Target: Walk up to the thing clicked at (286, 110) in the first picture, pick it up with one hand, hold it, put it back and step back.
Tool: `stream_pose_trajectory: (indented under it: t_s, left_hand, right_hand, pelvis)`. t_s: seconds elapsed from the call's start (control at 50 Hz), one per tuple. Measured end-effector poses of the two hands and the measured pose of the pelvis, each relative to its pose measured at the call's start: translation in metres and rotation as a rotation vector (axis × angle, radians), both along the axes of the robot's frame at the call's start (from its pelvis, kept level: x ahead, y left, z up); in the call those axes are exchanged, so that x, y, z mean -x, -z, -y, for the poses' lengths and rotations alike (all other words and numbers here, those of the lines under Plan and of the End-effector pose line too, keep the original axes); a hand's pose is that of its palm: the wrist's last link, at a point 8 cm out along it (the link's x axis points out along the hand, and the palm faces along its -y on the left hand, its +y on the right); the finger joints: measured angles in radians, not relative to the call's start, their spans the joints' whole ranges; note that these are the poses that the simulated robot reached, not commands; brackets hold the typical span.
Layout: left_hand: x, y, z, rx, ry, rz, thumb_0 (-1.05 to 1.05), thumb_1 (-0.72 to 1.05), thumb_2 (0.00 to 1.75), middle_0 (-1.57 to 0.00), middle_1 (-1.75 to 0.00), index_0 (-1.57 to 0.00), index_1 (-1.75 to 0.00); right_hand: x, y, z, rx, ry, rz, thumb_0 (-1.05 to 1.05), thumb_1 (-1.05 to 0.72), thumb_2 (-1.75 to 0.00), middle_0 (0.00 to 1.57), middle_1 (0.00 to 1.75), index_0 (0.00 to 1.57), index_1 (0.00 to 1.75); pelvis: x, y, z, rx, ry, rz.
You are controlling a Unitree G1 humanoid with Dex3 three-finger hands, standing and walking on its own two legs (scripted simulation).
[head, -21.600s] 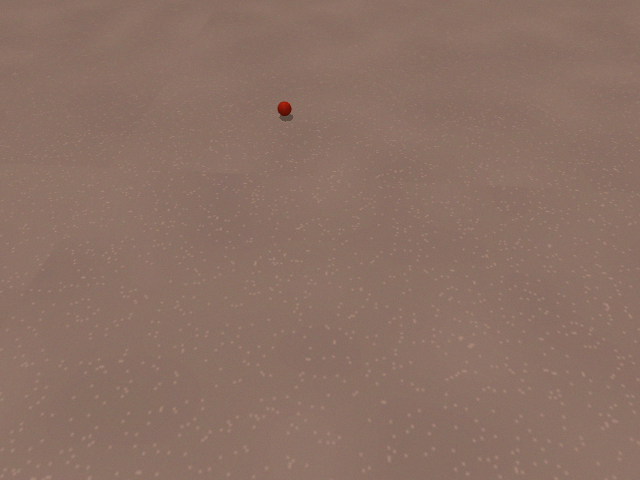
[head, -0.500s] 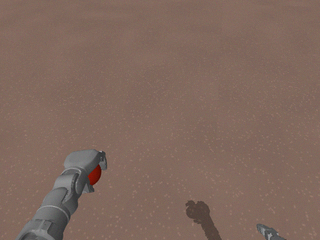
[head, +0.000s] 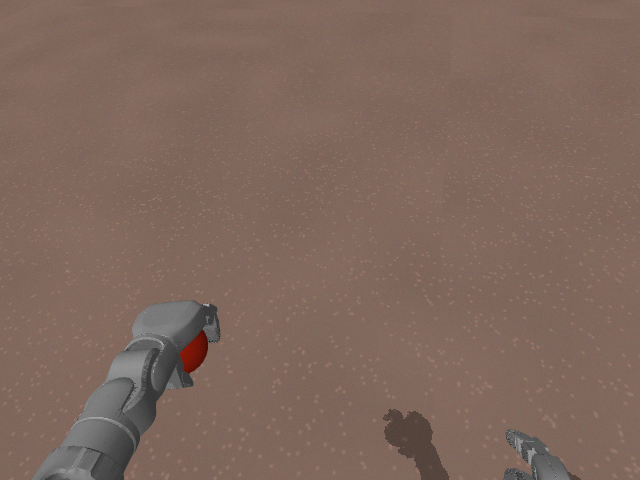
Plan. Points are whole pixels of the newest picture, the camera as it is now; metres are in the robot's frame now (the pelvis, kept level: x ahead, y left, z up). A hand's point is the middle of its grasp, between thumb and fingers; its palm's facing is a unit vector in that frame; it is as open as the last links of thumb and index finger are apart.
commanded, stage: hold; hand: left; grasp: from above
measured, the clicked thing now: (180, 347) +0.31 +0.23 -0.05
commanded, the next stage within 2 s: crouch in 0.84 s
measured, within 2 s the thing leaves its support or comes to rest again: neither
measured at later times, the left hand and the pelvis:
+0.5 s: hand (182, 356) +0.29 +0.22 -0.03, palm faces -0.46 -0.07 -0.89, open 8.9 cm; pelvis +0.00 +0.00 +0.00, yaw +0 degrees
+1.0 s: hand (186, 347) +0.30 +0.22 -0.03, palm faces -0.45 -0.06 -0.89, open 8.9 cm; pelvis +0.02 +0.00 +0.01, yaw +0 degrees
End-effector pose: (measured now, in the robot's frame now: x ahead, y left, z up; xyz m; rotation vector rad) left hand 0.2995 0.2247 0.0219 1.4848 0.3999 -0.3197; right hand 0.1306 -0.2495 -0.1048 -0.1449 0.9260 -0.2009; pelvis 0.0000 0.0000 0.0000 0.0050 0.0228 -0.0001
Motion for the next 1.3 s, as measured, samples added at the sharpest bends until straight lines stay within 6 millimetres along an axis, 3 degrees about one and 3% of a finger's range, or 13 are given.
stream_pose_trajectory:
  t_s: [0.3,1.06,1.18,1.3]
  left_hand:
    - [0.001,-0.010,0.002,0.004,0.012,0.009,0.04,0.04,0.67,-0.46,-0.85,-0.70,-0.85]
    - [-0.013,-0.005,0.004,0.000,-0.005,0.020,0.04,0.04,0.66,-0.46,-0.86,-0.69,-0.85]
    - [-0.009,0.011,0.002,-0.011,-0.016,-0.008,0.04,0.05,0.67,-0.44,-0.87,-0.68,-0.87]
    - [-0.004,0.054,-0.001,-0.022,0.003,-0.050,0.04,0.04,0.68,-0.45,-0.86,-0.69,-0.87]
  right_hand:
    - [-0.008,-0.004,-0.003,-0.003,-0.006,0.021,0.01,-0.91,-0.90,0.20,0.30,0.20,0.30]
    - [-0.021,-0.003,0.003,-0.005,0.008,-0.016,0.01,-0.90,-0.90,0.20,0.30,0.20,0.30]
    - [-0.015,-0.003,0.005,-0.001,0.009,-0.028,0.01,-0.90,-0.90,0.20,0.30,0.20,0.30]
    - [-0.001,0.008,0.011,0.037,-0.011,-0.085,0.01,-0.90,-0.90,0.20,0.30,0.20,0.30]
  pelvis:
    - [0.001,-0.003,-0.001,-0.001,0.002,0.014]
    - [-0.017,-0.005,0.003,-0.002,-0.002,0.001]
    - [-0.014,-0.003,0.004,-0.002,-0.008,-0.010]
    - [-0.004,0.009,0.005,0.001,-0.021,-0.077]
